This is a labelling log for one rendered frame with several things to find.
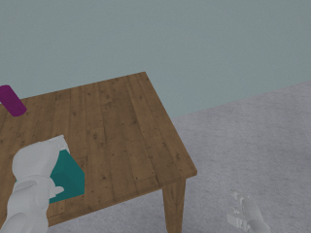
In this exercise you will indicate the left robot forearm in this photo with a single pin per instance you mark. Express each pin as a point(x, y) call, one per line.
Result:
point(27, 206)

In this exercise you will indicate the sponge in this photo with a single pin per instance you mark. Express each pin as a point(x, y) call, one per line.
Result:
point(67, 174)

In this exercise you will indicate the table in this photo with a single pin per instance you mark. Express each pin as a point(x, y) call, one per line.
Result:
point(119, 134)

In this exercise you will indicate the right robot hand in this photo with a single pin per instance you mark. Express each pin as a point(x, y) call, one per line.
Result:
point(239, 217)

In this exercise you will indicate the right robot forearm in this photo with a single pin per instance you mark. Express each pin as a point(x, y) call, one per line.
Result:
point(257, 226)

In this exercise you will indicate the left robot hand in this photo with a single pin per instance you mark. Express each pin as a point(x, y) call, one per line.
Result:
point(39, 159)

